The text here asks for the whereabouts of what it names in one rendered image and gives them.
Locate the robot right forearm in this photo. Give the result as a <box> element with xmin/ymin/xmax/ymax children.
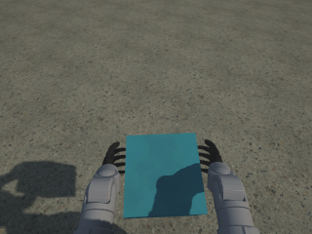
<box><xmin>207</xmin><ymin>162</ymin><xmax>260</xmax><ymax>234</ymax></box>

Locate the left robot hand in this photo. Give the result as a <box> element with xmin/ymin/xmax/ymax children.
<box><xmin>102</xmin><ymin>141</ymin><xmax>126</xmax><ymax>175</ymax></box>

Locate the right robot hand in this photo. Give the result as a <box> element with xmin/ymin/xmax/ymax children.
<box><xmin>197</xmin><ymin>139</ymin><xmax>223</xmax><ymax>174</ymax></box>

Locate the carton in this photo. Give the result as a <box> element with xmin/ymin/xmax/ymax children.
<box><xmin>123</xmin><ymin>133</ymin><xmax>208</xmax><ymax>218</ymax></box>

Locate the robot left forearm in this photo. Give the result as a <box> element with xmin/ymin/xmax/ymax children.
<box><xmin>73</xmin><ymin>164</ymin><xmax>121</xmax><ymax>234</ymax></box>

